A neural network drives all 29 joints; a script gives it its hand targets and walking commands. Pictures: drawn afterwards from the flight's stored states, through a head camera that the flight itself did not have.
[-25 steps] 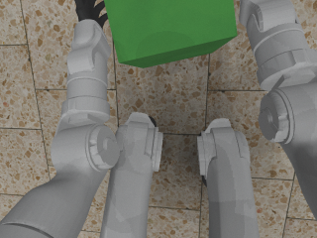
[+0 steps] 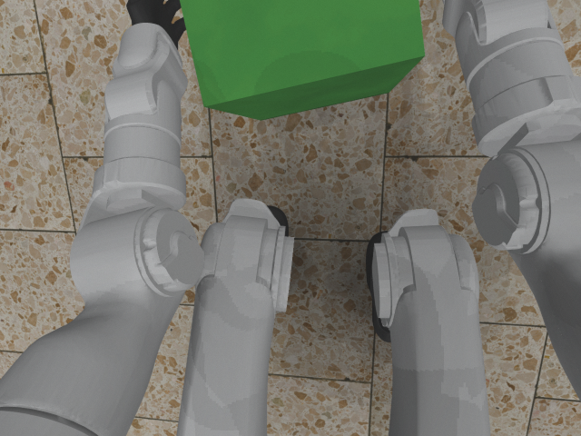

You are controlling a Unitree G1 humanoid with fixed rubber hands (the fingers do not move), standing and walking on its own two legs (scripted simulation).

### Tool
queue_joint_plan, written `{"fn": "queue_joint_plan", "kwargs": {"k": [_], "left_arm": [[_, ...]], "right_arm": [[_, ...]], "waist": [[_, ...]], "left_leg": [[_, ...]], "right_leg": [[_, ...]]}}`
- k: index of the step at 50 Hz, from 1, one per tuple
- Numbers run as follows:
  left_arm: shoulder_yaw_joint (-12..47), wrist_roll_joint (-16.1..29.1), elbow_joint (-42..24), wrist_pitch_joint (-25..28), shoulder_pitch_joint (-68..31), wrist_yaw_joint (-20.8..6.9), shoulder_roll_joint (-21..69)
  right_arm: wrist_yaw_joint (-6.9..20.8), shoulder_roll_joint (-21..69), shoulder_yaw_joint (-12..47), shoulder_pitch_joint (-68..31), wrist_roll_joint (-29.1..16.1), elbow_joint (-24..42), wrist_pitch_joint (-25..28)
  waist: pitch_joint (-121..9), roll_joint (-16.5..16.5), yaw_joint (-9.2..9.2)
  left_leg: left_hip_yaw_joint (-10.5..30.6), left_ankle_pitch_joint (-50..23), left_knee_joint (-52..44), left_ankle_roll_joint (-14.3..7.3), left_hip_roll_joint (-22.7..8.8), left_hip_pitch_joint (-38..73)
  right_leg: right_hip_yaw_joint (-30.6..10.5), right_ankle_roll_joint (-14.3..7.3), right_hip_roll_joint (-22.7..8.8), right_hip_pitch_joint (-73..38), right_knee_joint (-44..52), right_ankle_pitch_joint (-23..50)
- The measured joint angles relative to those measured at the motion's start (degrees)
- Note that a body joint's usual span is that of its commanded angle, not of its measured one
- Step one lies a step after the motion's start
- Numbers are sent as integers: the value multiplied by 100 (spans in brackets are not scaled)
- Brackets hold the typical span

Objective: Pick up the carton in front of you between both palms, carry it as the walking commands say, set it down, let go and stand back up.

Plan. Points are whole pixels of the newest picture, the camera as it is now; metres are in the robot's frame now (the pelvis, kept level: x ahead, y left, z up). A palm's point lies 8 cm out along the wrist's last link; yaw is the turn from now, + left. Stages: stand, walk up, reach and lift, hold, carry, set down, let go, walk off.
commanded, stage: set down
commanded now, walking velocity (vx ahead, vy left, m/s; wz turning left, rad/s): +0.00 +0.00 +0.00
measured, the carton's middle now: (303, 14) +0.54 +0.05 -0.25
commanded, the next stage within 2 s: let go in 1.64 s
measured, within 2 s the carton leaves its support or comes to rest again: neither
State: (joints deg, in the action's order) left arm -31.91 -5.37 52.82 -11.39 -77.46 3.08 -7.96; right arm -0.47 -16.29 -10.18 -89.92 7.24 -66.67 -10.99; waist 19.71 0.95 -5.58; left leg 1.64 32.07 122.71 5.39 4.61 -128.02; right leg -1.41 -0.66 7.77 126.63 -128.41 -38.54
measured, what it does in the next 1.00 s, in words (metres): rises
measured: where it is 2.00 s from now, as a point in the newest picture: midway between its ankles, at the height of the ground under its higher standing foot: (325, 290)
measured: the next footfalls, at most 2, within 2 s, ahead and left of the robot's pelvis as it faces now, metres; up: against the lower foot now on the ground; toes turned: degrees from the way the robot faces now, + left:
none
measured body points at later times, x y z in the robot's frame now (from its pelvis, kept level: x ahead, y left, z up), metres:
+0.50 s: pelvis -0.01 +0.00 -0.01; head +0.37 -0.02 +0.22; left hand +0.51 +0.22 -0.19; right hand +0.58 -0.14 -0.21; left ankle +0.12 +0.13 -0.34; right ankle +0.08 -0.10 -0.34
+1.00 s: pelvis -0.01 +0.01 +0.06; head +0.34 +0.01 +0.35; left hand +0.53 +0.22 -0.06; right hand +0.61 -0.15 -0.05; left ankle +0.12 +0.13 -0.34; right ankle +0.08 -0.10 -0.34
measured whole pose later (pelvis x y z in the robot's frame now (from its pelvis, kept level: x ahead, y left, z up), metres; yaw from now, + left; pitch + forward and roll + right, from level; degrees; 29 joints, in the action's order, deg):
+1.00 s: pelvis -0.01 +0.01 +0.06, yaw +0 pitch +43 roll +2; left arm -18.5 7.1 49.3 -10.1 -74.0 10.9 -9.8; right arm 0.4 -28.3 -2.8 -88.0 -4.8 -66.6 -11.0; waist 8.9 -0.6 -7.4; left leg -0.3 27.8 109.3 1.7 2.5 -124.1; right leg -1.1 -0.8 3.0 122.1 -114.2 -34.6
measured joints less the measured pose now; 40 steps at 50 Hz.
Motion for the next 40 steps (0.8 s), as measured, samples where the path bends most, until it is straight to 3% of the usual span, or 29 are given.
{"fn": "queue_joint_plan", "kwargs": {"k": [11,17,20,24,31,35,40], "left_arm": [[-216,-197,155,29,-155,-228,-37],[-294,-233,382,179,-316,-250,-72],[-66,-87,691,386,-420,-127,-168],[381,495,1052,683,-476,175,-410],[1184,1442,995,855,-456,374,-750],[1453,1683,573,751,-309,516,-684],[1622,1718,-181,453,26,733,-494]], "right_arm": [[220,8,-284,-38,334,89,4],[253,-110,-196,-133,290,1,96],[111,-295,131,-126,19,-119,212],[-128,-775,739,-84,-713,-241,359],[-114,-1435,1703,-247,-1869,-135,467],[-102,-1467,1780,-323,-1995,25,376],[-137,-1330,1440,-112,-1762,360,136]], "waist": [[129,52,-2],[310,67,-25],[484,70,-54],[644,90,-63],[607,37,-53],[415,12,-84],[30,-35,-110]], "left_leg": [[-43,-12,52,8,-13,32],[-65,-19,91,25,-32,104],[-86,-22,104,19,-64,163],[-165,-41,107,-65,-145,161],[-318,-93,144,-278,-326,-3],[-341,-134,102,-335,-333,-68],[-307,-202,-188,-360,-259,45]], "right_leg": [[13,-61,-88,-1,-87,12],[14,-72,-118,-51,-140,30],[14,-67,-136,-98,-151,44],[4,-65,-215,-96,-154,54],[10,-75,-346,47,-173,78],[-4,-42,-372,85,-114,106],[11,-30,-445,-88,193,124]]}}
